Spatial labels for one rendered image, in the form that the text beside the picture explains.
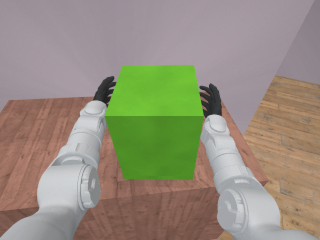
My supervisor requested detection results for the pedestal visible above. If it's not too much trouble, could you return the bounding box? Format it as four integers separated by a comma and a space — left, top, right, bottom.
0, 91, 269, 240

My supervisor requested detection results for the carton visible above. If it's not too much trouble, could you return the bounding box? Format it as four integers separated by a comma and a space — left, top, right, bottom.
104, 65, 204, 180

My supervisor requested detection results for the left robot hand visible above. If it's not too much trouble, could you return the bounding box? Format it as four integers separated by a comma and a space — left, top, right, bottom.
92, 76, 117, 108

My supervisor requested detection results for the robot left forearm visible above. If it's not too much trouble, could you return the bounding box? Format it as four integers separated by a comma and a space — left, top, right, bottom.
37, 100, 107, 206

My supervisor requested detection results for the robot right forearm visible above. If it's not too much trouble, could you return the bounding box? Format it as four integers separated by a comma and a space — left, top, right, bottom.
200, 114, 281, 218

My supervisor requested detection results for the right robot hand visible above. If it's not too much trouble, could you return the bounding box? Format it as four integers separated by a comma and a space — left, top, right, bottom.
199, 83, 222, 118

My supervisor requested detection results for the robot left upper arm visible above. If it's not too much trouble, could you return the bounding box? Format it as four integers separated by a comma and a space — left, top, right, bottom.
0, 164, 101, 240

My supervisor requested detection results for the robot right upper arm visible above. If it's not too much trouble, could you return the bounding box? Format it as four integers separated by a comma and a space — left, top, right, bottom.
217, 186, 320, 240

